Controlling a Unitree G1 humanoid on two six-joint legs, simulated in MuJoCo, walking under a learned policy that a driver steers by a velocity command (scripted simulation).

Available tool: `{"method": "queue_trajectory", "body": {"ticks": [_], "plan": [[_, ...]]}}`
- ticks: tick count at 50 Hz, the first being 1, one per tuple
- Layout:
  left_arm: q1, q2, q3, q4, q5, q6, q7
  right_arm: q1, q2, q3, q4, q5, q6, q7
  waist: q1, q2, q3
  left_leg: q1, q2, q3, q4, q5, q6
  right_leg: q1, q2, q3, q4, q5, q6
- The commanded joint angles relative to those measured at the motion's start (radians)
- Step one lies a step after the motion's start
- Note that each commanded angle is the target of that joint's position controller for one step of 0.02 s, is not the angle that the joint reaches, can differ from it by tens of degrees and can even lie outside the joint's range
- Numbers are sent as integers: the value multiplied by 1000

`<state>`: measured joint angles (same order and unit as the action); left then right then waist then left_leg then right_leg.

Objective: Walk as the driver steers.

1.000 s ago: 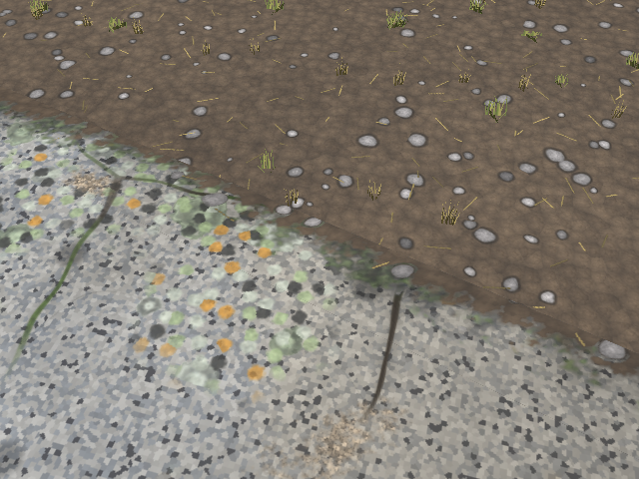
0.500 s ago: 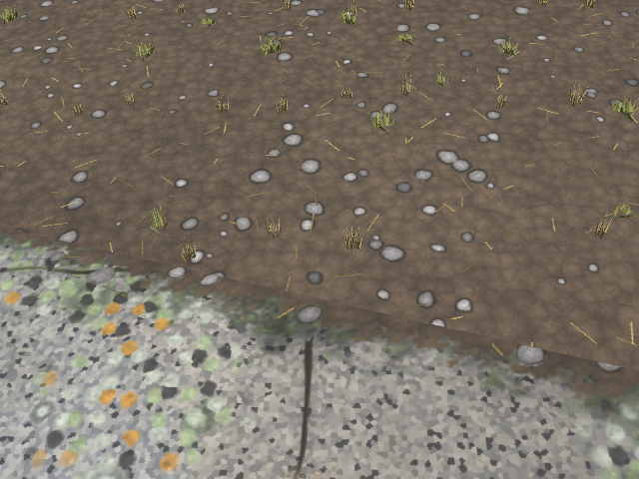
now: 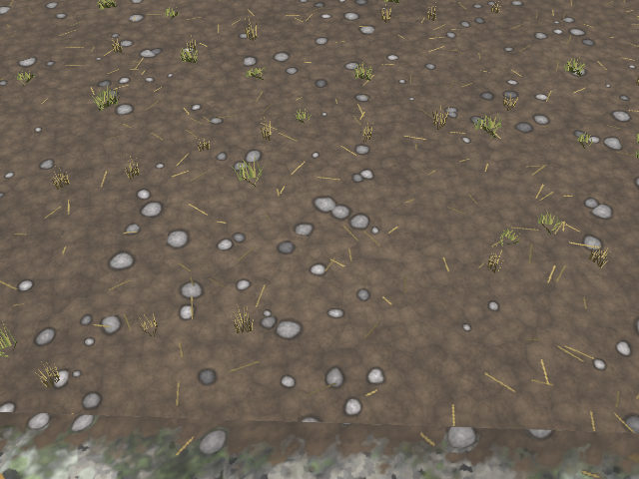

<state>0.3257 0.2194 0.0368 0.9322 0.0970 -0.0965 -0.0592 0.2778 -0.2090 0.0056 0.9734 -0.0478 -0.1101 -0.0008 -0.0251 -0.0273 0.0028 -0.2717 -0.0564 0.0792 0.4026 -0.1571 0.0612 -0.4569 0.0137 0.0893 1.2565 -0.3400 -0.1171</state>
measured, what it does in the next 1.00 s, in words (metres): walks ahead: right foot, then left foot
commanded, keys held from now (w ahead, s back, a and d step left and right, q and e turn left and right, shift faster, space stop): w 0.48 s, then w+q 0.52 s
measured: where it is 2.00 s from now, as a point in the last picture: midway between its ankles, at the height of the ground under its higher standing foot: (250, 305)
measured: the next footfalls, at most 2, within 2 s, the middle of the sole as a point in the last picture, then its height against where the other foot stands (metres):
right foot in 0.34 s outside the picture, level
left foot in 0.88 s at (282, 461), level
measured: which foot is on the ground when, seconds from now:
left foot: down 0.00-0.38, up 0.40-0.86, down 0.88-1.00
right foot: up 0.00-0.32, down 0.34-0.92, up 0.94-1.00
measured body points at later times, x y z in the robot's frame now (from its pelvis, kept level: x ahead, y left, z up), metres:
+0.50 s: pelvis +0.27 -0.06 +0.01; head +0.29 -0.07 +0.46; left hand +0.35 +0.19 -0.12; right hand +0.31 -0.31 -0.14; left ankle +0.19 +0.09 -0.65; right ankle +0.31 -0.15 -0.74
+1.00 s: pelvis +0.53 +0.01 -0.03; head +0.53 +0.01 +0.42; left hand +0.53 +0.25 -0.17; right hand +0.63 -0.23 -0.16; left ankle +0.50 +0.09 -0.74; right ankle +0.41 -0.15 -0.64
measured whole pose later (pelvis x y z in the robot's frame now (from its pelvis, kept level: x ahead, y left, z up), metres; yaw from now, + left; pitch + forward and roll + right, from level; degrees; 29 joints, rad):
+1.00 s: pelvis +0.53 +0.01 -0.03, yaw +13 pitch +0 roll +1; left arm 0.33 0.22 0.03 0.94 0.07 -0.11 -0.04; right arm 0.34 -0.20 -0.06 0.90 -0.06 -0.17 0.04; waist -0.04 -0.02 -0.01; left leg -0.36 -0.05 0.02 0.79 -0.43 0.07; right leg -0.31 0.00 0.03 1.27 -0.53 -0.03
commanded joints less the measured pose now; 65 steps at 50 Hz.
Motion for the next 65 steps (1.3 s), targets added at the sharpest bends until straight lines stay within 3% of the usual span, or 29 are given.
{"method": "queue_trajectory", "body": {"ticks": [1, 5, 9, 15, 17, 18, 19, 20, 21, 22, 25, 34, 35, 41, 44, 45, 46, 47, 48, 49, 50, 52, 54, 56, 58, 59, 60, 63, 65], "plan": [[-40, -5, -11, -88, 2, 9, 19, -41, 8, 11, -45, 15, -35, -17, 50, 57, 10, 56, 289, -296, -325, 75, 214, -139, -137, 26, -96, 0, 2], [-131, -19, -30, -105, -20, 30, -7, 75, -58, -5, -13, -23, -39, 17, 9, 52, 29, -23, 225, -123, -328, 255, 213, -73, -133, -103, -441, 239, 49], [-238, 22, -20, -140, -26, 50, -3, 183, -97, -16, 26, -11, -36, 51, -11, 79, 37, 136, 279, -139, -276, 387, 215, -115, -107, -81, -599, 352, 52], [-369, 45, 1, -175, -43, 35, 16, 246, -119, -37, 66, -6, 5, 37, -24, 92, 39, 380, 323, -132, -179, 448, 160, -77, -57, -117, -785, 285, 17], [-256, 107, 33, -146, -70, 13, 27, 219, -137, -47, 56, -13, 7, 34, 42, 86, -45, 236, 243, -62, -22, 642, 94, 262, -16, -141, -759, 366, -45], [-66, 158, 45, -99, -74, 2, 30, 290, -60, -27, 46, -20, -2, 35, 70, -38, -254, -4, 134, -3, 241, 488, 18, 684, -132, 7, -691, 497, -180], [221, 188, 51, -31, -66, 11, 41, 297, 2, 1, 16, -33, -13, 59, 175, -198, -422, -293, 1, -26, 533, -146, -42, 1020, -372, 433, -874, 374, -343], [328, 155, 53, 38, -31, 1, 49, 119, -57, -28, -8, -9, -11, 74, 233, -99, -242, -477, 19, -153, 760, -390, 3, 934, -374, 531, -996, 172, -262], [198, 158, 59, 26, -35, -19, 59, 34, -68, -40, -31, 2, -18, 60, 181, -65, -36, -540, 95, -185, 825, -316, 40, 702, -347, 401, -1026, 42, -179], [88, 89, 39, 12, -45, -19, 66, 27, -83, -48, -27, -14, -17, 38, 126, -59, 5, -474, 140, -174, 804, -252, 56, 546, -310, 313, -1062, 40, -154], [2, -38, -5, -9, -51, -20, 69, 47, 33, -30, -34, -36, 3, 28, 23, -21, 7, -352, 182, -162, 723, -121, 56, 361, -262, 150, -1131, 222, -140], [116, 29, -25, 61, -3, -40, 21, -138, -10, -40, -120, -22, 32, 85, 11, -43, 29, -212, 140, -78, 434, 294, -5, 152, -208, -183, -1114, 598, -118], [138, 50, -22, 70, 30, -37, 22, -19, -18, -44, -93, -34, 30, 100, -16, -43, 34, -180, 140, -91, 632, 318, -3, 156, -241, -175, -1056, 617, -118], [216, 85, -10, 122, -9, -40, 81, -171, -50, -65, -211, -4, 18, 66, 57, -25, 82, -507, 166, -130, 460, -65, 7, 661, -344, -151, -879, 801, -95], [154, 143, 17, 80, 4, -37, 77, -22, -68, -90, -197, 4, 6, 51, -5, -37, 34, -109, 47, 26, 424, -142, 31, 475, -295, -269, -679, 1101, -68], [120, 152, 23, 62, 0, -38, 68, 111, -101, -107, -154, 9, -21, 43, -64, 10, 11, 106, -14, 57, 338, -18, 69, 326, -239, -302, -488, 1024, -48], [146, 104, 15, 37, 15, -33, 49, 270, -159, -125, -104, 3, -49, 22, -87, 179, -106, 433, 51, -133, 267, 210, 218, 60, -120, -301, -137, 603, 36], [65, 15, -8, -31, 6, -43, 6, 453, -141, -101, -55, -24, -50, 17, -149, 267, -245, 699, 271, -617, 84, 282, 439, -284, 95, -204, 274, -331, 111], [-208, -9, -17, -166, -45, -55, -11, 502, -131, -104, 4, -42, -76, 22, -232, 121, -54, 595, 322, -746, 12, 51, 368, -532, 73, 34, 197, -278, 65], [-309, 41, -2, -214, -54, -47, 10, 382, -102, -95, -6, -17, -91, 37, -177, 84, 96, 400, 348, -709, 74, 21, 337, -550, -13, 93, 146, -230, 87], [-263, 87, 11, -203, -50, -35, 28, 279, -66, -78, -14, -3, -79, 50, -99, 28, 56, 256, 331, -645, 121, 64, 345, -456, -38, 78, 136, -191, 89], [-151, -9, -13, -187, 9, 7, 45, 128, -5, -36, -43, -24, -40, 54, 34, 32, 86, -115, 264, -516, 113, -27, 287, -271, -77, 43, -14, -86, 62], [-27, -36, -34, -176, 55, 15, 31, 35, 21, -8, -123, -31, -41, 22, 89, 65, 34, -423, 66, -280, 177, -181, 207, 25, -38, -41, -180, 329, 44], [-46, -5, -36, -183, 12, 7, 18, 44, -4, -1, -137, -39, -59, -19, 41, 27, 9, -507, -13, -206, 304, -285, 123, 144, -75, -38, -475, 858, 77], [-107, 3, -41, -230, -24, 33, 13, 132, -98, -12, -110, -41, -59, -7, 39, 25, 62, -684, -6, -253, 323, -463, 127, 367, -43, -120, -533, 798, 128], [-103, 24, -39, -236, -14, 44, 13, 192, -105, -11, -99, -32, -63, 6, 35, 40, 91, -642, 14, -327, 359, -537, 149, 363, -52, -110, -566, 703, 142], [-281, 71, 3, -289, -167, 16, 46, 142, -118, -54, -105, 140, -11, -43, -4, -2, 87, -422, 37, -432, 413, -330, 170, 182, 0, -39, -778, 608, 152], [-283, 65, 11, -249, -152, -19, 28, 282, -71, -67, -62, 112, 77, -87, -117, 57, 31, 8, 6, -427, 747, -207, 126, 106, -101, 10, -1202, 955, 133], [93, 55, 43, -113, -126, -5, 22, 314, -2, -61, -31, 64, 88, -58, 26, 15, -82, -306, -53, -339, 1115, -466, 90, 572, -170, -12, -996, 989, 87]]}}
